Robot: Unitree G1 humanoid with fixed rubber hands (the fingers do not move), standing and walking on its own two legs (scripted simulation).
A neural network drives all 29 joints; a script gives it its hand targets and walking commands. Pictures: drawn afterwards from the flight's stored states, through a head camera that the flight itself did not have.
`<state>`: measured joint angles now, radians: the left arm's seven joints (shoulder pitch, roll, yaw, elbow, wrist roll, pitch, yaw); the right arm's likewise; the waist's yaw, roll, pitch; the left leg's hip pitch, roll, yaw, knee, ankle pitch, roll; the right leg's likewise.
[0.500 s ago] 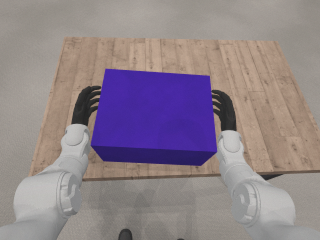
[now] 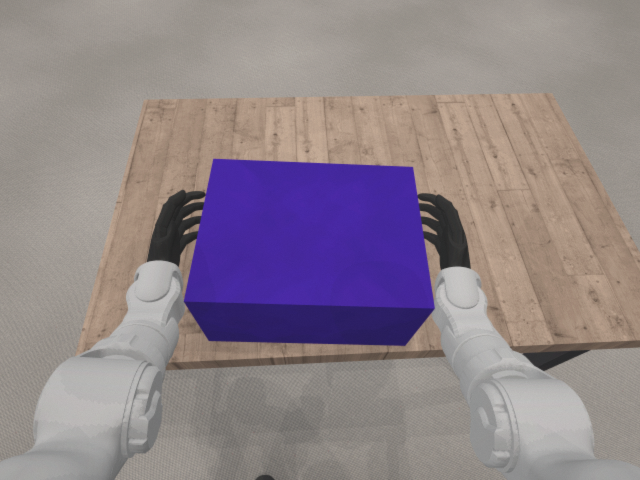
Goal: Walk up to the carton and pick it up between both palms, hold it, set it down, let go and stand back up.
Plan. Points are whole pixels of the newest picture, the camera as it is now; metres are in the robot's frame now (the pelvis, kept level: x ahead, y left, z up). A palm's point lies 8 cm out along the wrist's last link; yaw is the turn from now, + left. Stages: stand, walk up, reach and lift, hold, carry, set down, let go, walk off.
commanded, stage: reach and lift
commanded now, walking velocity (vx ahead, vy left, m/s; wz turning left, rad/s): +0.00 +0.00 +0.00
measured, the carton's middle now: (310, 253) +0.42 +0.01 -0.03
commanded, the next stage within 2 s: none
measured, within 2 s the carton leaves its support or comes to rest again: neither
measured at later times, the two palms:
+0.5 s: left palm (167, 224) +0.40 +0.18 +0.08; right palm (490, 225) +0.39 -0.19 +0.09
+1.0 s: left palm (143, 216) +0.37 +0.18 +0.13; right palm (508, 219) +0.37 -0.19 +0.13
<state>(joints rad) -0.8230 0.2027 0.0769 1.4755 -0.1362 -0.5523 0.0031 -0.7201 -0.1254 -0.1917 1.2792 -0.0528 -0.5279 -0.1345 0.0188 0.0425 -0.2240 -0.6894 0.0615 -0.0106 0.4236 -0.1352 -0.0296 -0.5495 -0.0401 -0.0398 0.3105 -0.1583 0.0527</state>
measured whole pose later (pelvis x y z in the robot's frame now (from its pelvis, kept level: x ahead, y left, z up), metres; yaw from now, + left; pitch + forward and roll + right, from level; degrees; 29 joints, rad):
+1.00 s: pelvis +0.01 -0.01 +0.01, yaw +1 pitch +3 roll -1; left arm -0.49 0.10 0.26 0.44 0.08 0.28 -0.03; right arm -0.53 -0.15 -0.02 0.61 0.21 0.10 -0.15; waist -0.04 -0.02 -0.09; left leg -0.22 0.05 0.00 0.32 -0.15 -0.04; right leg -0.08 -0.05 -0.04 0.21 -0.17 0.05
